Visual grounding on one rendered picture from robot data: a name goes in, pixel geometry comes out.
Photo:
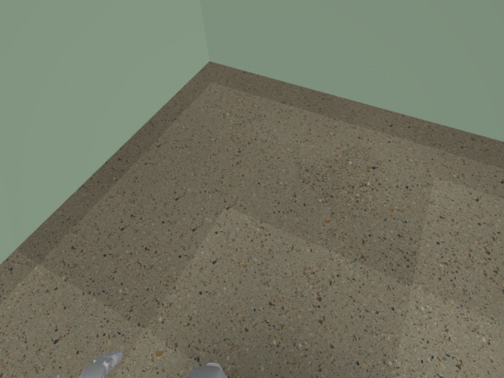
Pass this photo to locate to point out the robot left shin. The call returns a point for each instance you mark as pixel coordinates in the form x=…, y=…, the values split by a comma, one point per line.
x=214, y=364

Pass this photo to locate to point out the robot left hand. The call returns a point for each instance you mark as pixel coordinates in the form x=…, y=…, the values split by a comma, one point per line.
x=102, y=365

